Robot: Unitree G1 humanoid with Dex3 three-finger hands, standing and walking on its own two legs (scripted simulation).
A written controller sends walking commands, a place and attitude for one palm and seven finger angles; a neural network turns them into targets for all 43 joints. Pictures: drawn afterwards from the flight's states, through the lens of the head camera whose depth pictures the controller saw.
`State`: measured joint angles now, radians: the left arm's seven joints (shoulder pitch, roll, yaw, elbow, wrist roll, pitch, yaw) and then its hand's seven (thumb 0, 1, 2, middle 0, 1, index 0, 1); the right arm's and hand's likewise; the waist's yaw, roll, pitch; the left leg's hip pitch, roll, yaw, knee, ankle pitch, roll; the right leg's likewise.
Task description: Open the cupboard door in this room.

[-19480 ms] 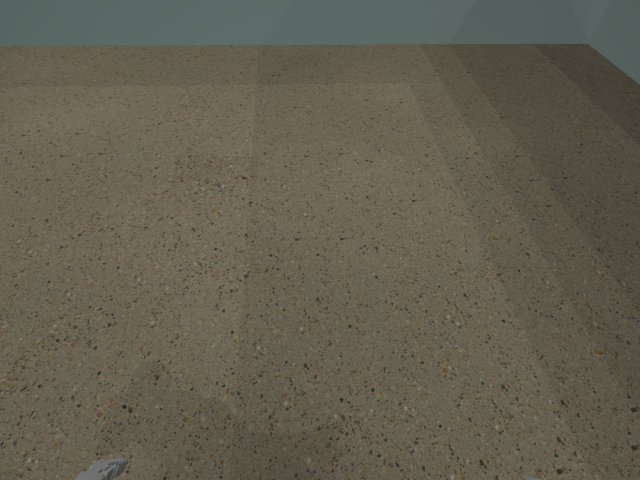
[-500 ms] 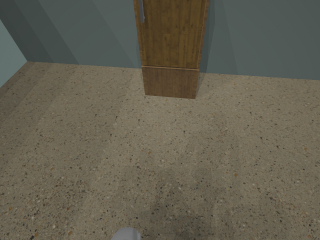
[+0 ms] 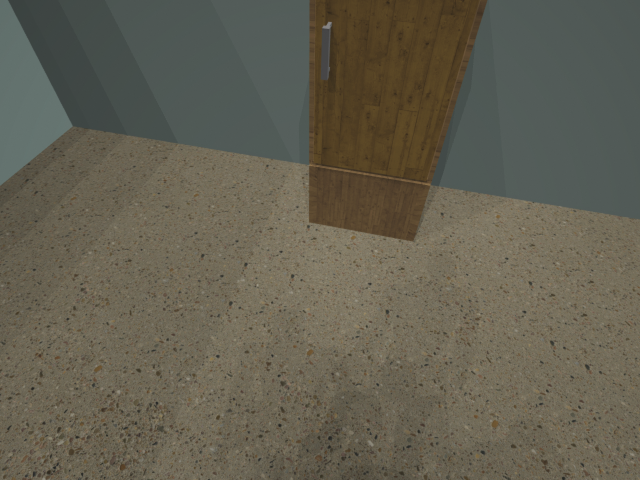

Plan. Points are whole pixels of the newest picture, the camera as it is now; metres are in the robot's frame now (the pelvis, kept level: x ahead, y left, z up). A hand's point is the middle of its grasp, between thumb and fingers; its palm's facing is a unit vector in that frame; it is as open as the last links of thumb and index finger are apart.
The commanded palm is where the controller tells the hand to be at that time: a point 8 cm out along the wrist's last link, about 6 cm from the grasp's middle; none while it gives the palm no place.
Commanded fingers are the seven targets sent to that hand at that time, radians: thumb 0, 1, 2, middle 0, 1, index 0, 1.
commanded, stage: stand and wait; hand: left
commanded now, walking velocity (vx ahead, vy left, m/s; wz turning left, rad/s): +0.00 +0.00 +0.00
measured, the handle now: (327, 51) +1.20 +0.07 +0.01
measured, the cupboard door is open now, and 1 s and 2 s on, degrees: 0 0 0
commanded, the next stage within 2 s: look at it before walking up in 0.66 s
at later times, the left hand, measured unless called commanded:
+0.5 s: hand out of the picture +0.05 +0.13 -0.17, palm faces +0.02 -0.98 -0.19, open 7.3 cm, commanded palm none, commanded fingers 0.00 0.90 0.90 -0.20 -0.30 -0.20 -0.30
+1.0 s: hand out of the picture +0.03 +0.12 -0.17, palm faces +0.04 -0.99 -0.16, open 7.4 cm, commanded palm none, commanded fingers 0.00 0.90 0.90 -0.20 -0.30 -0.20 -0.30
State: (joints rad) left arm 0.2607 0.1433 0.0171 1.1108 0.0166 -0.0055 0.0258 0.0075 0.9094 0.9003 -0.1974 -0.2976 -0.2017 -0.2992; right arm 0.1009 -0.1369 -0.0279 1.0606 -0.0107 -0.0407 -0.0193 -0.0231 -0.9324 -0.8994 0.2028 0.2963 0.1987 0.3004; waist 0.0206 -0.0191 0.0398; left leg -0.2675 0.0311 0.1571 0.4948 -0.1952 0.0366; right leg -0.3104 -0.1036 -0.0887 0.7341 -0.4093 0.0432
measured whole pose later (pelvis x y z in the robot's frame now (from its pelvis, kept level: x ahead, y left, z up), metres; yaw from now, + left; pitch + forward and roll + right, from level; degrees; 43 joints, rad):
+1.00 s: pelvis +0.06 -0.03 +0.01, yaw +0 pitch -1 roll +0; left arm 0.32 0.11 0.00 1.14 0.01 -0.02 0.04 0.01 0.91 0.90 -0.20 -0.30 -0.20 -0.30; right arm 0.27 -0.13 -0.01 1.16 -0.01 -0.01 -0.03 0.01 -0.92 -0.90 0.20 0.30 0.19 0.30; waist 0.00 -0.01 0.03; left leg -0.14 0.08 0.13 0.40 -0.22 -0.03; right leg -0.12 -0.02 -0.12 0.41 -0.27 -0.02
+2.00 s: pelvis +0.23 +0.00 +0.00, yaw +0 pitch +1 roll -1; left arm 0.11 0.19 0.06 1.01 0.02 -0.01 -0.02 0.01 0.92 0.90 -0.19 -0.30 -0.20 -0.30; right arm 0.50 -0.07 -0.01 1.18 -0.02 -0.08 -0.03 0.00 -0.90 -0.90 0.20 0.30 0.20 0.30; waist -0.04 -0.01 0.09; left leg 0.13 0.04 0.18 0.25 -0.39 -0.01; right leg -0.63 -0.07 -0.13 0.83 -0.19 -0.02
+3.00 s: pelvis +0.56 -0.06 -0.01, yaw -8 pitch -1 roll +1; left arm 0.15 0.19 0.06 1.04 0.02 -0.06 -0.02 0.01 0.91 0.90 -0.20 -0.30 -0.20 -0.30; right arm 0.43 -0.14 -0.04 1.18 -0.01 -0.02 -0.01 0.00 -0.91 -0.90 0.20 0.30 0.20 0.30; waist -0.04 0.02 0.09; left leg -0.15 0.12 0.11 0.79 -0.52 -0.03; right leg -0.40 -0.08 -0.14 0.64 -0.19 -0.03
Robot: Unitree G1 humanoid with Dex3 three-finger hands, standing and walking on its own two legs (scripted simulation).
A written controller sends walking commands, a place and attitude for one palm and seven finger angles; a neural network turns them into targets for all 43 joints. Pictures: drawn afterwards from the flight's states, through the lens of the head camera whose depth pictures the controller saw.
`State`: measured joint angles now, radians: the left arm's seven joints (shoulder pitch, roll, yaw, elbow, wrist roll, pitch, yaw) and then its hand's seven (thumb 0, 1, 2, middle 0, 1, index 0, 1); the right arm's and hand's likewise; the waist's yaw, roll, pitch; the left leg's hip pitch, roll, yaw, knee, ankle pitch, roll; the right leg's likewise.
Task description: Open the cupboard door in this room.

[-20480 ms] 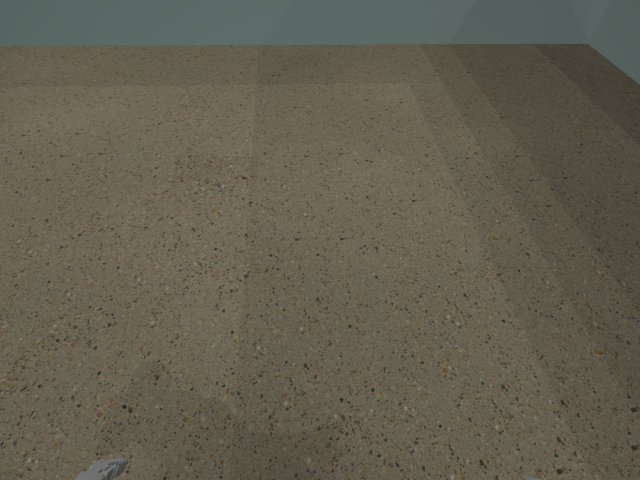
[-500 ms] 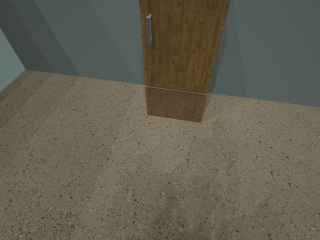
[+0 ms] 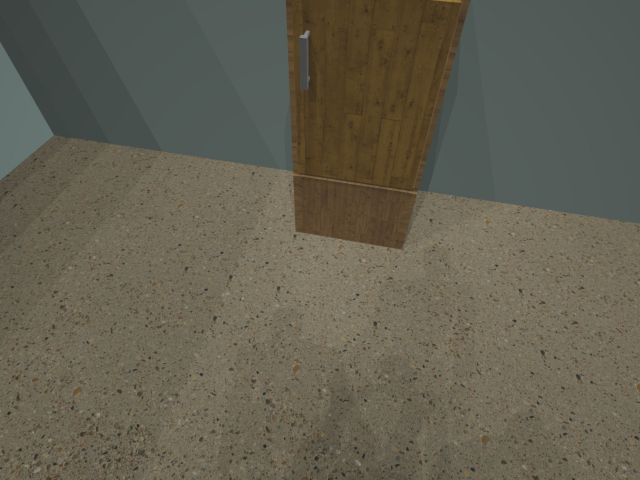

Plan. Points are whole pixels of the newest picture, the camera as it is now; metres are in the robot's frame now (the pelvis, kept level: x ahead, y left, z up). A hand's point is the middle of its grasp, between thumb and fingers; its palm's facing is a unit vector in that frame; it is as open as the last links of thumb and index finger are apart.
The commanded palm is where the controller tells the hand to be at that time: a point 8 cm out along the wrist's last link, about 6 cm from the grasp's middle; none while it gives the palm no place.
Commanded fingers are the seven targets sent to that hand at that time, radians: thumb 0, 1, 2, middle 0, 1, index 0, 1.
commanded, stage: look at it before walking up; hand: left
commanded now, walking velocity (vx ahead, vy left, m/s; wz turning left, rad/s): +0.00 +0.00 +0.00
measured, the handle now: (305, 60) +1.14 +0.11 +0.00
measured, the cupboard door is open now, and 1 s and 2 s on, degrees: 0 0 0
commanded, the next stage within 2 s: walk to a spot facing it in 0.26 s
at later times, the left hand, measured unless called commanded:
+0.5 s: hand out of the picture -0.01 +0.18 -0.18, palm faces +0.04 -0.98 -0.18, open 7.4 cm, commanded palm none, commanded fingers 0.00 0.90 0.90 -0.20 -0.30 -0.20 -0.30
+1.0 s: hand (201, 399) +0.27 +0.21 -0.18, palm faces -0.03 -0.99 -0.17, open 7.3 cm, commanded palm none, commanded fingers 0.00 0.90 0.90 -0.20 -0.30 -0.20 -0.30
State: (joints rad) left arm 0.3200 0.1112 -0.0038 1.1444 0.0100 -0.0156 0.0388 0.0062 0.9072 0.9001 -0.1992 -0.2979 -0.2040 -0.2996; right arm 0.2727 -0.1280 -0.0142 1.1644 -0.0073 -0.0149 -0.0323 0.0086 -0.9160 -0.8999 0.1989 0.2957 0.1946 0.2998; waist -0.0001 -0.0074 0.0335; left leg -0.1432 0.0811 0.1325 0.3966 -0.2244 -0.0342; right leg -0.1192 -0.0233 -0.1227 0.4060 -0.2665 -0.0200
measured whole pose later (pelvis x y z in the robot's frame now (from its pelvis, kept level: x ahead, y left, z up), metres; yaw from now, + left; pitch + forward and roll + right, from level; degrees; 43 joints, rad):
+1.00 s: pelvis +0.17 +0.03 -0.01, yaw +0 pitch +1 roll -1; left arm 0.11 0.19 0.06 1.01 0.02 -0.01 -0.02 0.01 0.92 0.90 -0.19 -0.30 -0.20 -0.30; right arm 0.50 -0.07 -0.01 1.18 -0.02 -0.08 -0.03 0.00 -0.90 -0.90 0.20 0.30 0.20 0.30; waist -0.04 -0.01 0.09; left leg 0.13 0.04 0.18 0.25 -0.39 -0.01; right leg -0.63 -0.07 -0.13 0.83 -0.19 -0.02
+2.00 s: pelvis +0.50 -0.03 -0.02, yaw -8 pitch -1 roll +1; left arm 0.15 0.19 0.06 1.04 0.02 -0.06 -0.02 0.01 0.91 0.90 -0.20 -0.30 -0.20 -0.30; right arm 0.43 -0.14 -0.04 1.18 -0.01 -0.02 -0.01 0.00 -0.91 -0.90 0.20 0.30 0.20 0.30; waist -0.04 0.02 0.09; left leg -0.15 0.12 0.11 0.79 -0.52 -0.03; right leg -0.40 -0.08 -0.14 0.64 -0.19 -0.03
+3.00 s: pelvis +0.52 -0.09 +0.00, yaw -6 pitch -1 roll +0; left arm 0.20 0.17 0.02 1.10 0.01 0.01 0.02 0.01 0.93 0.90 -0.20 -0.30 -0.21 -0.30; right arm 0.26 -0.15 -0.02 1.15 -0.01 0.01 -0.03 0.00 -0.91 -0.90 0.20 0.30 0.19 0.30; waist 0.01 -0.01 0.06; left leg -0.15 0.05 0.03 0.43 -0.26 -0.04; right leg -0.23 0.00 -0.12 0.44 -0.19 -0.05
